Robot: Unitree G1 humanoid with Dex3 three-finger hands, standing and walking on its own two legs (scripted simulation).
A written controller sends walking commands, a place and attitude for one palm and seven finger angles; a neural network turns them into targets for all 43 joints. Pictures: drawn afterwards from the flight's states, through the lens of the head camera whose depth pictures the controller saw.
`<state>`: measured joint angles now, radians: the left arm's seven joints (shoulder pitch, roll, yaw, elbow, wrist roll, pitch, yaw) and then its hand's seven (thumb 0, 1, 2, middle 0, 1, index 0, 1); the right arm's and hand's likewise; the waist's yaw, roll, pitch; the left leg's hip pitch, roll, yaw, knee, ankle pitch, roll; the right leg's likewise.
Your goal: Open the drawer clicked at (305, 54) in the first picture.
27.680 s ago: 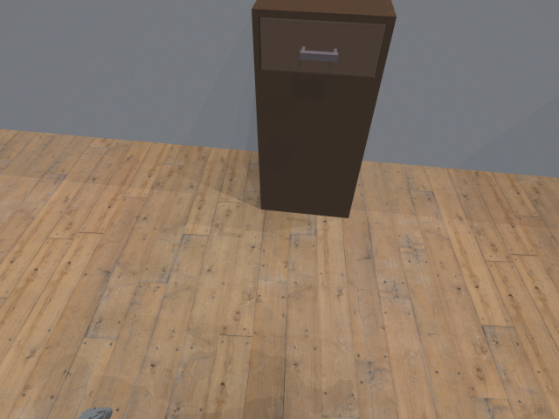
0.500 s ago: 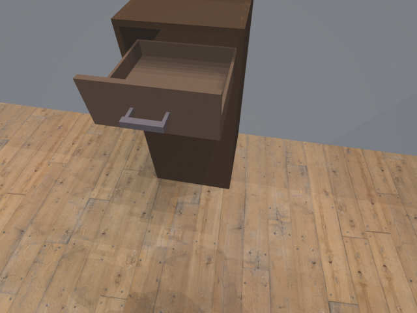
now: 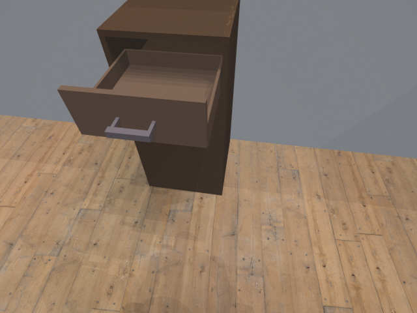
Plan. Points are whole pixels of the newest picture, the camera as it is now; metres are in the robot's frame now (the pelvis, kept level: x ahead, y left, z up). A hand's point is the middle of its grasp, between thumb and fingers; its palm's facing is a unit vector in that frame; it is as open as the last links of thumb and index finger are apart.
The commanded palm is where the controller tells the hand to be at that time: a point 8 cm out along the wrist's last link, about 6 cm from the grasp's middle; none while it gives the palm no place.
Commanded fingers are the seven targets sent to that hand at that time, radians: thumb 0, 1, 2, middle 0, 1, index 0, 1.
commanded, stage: look to check the result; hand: left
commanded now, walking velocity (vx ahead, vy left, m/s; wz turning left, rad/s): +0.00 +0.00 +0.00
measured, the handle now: (131, 128) +0.54 +0.23 +0.02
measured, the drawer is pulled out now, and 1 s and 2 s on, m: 0.30 0.30 0.30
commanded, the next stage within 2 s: stand and wait in 0.44 s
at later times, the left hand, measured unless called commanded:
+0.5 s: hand out of the picture +0.04 +0.19 -0.17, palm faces +0.01 -0.97 -0.25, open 7.4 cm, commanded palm none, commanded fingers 0.00 0.90 0.90 -0.20 -0.30 -0.20 -0.30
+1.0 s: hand out of the picture +0.09 +0.23 -0.16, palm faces -0.02 -0.95 -0.30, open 7.4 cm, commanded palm none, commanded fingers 0.00 0.90 0.90 -0.20 -0.30 -0.20 -0.30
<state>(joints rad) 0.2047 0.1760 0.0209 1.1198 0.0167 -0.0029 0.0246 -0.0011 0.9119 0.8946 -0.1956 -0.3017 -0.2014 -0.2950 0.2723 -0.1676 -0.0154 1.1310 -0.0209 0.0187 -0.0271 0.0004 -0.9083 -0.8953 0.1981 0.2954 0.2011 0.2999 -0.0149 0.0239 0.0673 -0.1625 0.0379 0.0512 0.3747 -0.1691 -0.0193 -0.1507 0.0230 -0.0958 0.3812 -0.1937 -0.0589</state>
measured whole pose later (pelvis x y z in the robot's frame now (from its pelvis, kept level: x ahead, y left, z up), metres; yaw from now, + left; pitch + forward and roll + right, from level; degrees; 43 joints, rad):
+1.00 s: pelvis +0.03 +0.00 +0.00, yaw -1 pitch -1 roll +0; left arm 0.13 0.26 0.03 1.13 0.02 -0.01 0.02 0.00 0.91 0.89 -0.20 -0.30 -0.20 -0.30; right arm 0.16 -0.25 -0.01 1.13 -0.02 0.01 -0.02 0.00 -0.90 -0.89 0.20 0.30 0.20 0.30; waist -0.01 0.02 0.08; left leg -0.10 0.04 0.07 0.31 -0.18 -0.02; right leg -0.10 0.03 -0.08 0.31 -0.20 -0.05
